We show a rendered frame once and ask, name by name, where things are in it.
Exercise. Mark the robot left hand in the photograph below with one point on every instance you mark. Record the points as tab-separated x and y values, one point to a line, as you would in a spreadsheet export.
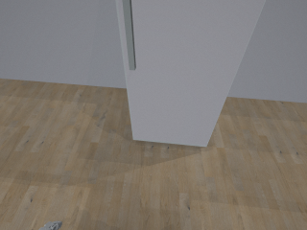
55	225

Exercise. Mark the handle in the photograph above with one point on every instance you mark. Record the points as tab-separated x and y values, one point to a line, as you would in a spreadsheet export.
127	10

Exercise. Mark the fridge door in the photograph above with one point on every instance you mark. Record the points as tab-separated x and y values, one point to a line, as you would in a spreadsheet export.
187	53

